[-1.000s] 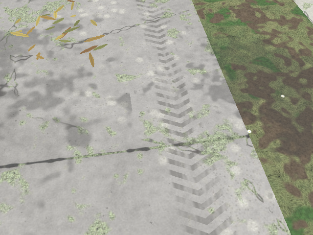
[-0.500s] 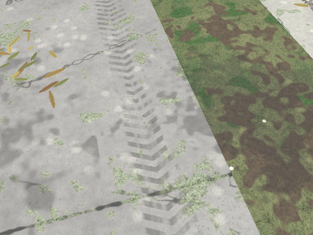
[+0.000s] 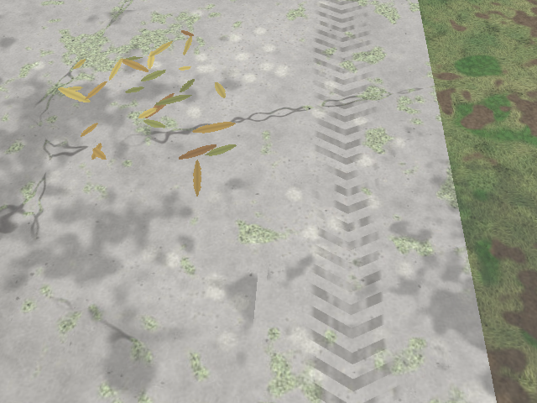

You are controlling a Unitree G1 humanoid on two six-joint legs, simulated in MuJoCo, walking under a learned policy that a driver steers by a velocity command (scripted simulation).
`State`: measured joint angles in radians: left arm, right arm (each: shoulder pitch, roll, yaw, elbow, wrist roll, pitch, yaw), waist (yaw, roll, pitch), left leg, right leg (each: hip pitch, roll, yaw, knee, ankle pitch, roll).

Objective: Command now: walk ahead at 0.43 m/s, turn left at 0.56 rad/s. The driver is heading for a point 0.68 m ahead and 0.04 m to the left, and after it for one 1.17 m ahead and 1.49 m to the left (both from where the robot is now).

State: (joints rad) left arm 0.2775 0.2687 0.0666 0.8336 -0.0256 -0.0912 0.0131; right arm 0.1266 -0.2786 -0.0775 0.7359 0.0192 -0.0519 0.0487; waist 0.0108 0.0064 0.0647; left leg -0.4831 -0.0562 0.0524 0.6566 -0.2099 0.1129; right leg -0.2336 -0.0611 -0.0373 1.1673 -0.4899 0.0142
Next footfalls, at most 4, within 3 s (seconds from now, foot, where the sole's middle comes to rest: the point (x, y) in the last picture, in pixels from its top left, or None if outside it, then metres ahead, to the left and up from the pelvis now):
0.38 right None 0.35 -0.09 -0.75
0.78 left None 0.27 0.15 -0.75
1.26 right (283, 312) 0.66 0.00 -0.75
1.80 left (182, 230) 0.91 0.29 -0.75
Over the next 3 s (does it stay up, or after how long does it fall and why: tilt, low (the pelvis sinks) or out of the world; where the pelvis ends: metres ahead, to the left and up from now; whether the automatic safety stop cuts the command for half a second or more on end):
stays up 1.27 0.53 0.02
